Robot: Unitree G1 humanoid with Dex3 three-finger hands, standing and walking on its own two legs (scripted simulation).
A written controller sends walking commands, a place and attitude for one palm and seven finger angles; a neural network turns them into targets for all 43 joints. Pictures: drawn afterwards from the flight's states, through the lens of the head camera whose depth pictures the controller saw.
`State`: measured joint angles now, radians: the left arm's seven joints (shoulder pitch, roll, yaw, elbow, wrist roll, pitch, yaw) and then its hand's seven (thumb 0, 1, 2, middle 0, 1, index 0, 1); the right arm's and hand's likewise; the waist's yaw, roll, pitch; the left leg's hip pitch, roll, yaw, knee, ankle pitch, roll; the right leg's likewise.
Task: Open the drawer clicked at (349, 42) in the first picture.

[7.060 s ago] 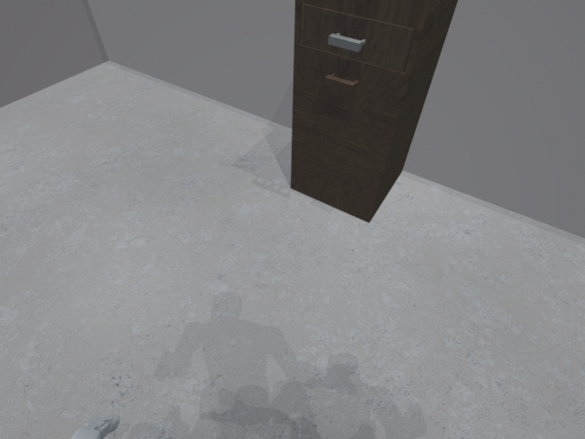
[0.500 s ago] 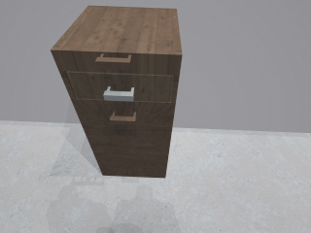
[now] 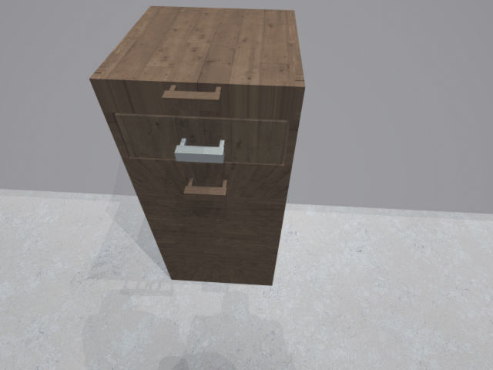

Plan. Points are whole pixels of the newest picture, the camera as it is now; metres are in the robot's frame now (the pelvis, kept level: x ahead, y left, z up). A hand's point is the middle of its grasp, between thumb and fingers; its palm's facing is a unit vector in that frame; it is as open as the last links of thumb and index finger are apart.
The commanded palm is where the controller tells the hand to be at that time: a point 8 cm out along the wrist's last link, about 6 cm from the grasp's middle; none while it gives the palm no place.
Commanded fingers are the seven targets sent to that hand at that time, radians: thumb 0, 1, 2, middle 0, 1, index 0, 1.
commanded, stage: look again from close up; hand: left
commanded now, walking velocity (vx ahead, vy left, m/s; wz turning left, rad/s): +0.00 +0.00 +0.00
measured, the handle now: (201, 148) +0.57 +0.14 +0.02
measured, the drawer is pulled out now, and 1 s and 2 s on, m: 0.00 0.00 0.00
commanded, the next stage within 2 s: shuffle to correct the standing spot in 0.18 s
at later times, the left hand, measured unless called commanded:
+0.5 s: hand out of the picture -0.01 +0.17 -0.18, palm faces -0.02 -0.98 -0.18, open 7.4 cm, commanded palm none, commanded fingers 0.00 0.90 0.90 -0.20 -0.30 -0.20 -0.30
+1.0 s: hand out of the picture +0.03 +0.12 -0.18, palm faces +0.03 -0.98 -0.18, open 7.4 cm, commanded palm none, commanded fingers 0.00 0.90 0.90 -0.20 -0.30 -0.20 -0.30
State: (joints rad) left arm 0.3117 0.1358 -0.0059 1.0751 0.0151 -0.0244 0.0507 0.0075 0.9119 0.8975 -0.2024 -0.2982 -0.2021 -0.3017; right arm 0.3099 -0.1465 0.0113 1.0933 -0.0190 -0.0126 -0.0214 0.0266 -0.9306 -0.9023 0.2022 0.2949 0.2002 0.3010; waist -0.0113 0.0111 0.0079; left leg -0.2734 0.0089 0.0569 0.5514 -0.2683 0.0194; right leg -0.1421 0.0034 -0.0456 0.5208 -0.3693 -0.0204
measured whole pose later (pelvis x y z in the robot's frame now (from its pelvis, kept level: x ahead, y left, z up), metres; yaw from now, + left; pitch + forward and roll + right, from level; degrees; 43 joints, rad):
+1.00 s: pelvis +0.06 -0.04 +0.00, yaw -3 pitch -1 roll +1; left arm 0.36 0.12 0.01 1.06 0.01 0.02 0.06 0.01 0.91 0.90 -0.20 -0.30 -0.20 -0.30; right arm 0.14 -0.12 0.00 0.99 0.00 -0.02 -0.04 0.00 -0.91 -0.90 0.20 0.29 0.20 0.30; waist 0.03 -0.03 0.06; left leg -0.31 -0.01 0.11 0.54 -0.22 0.05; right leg -0.30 0.01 -0.03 0.95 -0.56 -0.01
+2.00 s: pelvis +0.00 -0.07 +0.00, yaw +0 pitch -2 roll -1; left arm 0.37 0.14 0.01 1.05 0.02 0.01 0.03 0.01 0.91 0.90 -0.20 -0.30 -0.20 -0.30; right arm 0.33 -0.12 0.00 1.06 -0.03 0.02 -0.01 0.01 -0.91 -0.90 0.20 0.29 0.20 0.30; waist -0.01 -0.01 0.00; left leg -0.37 0.00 -0.02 0.53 -0.18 0.01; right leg -0.26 0.00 -0.06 0.54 -0.27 -0.01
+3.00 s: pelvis +0.05 -0.09 -0.04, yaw -3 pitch +7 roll +1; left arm 0.65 0.34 -0.11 -0.11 1.02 -0.03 0.42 0.00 0.48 0.72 -0.25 -0.56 -0.25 -0.57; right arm 0.07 -0.26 -0.04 0.45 -0.07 0.09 0.02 0.01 -0.90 -0.90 0.20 0.30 0.20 0.30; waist 0.14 -0.01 -0.10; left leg -0.64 -0.01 -0.01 0.86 -0.34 -0.01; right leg -0.57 0.04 0.03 0.91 -0.47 -0.04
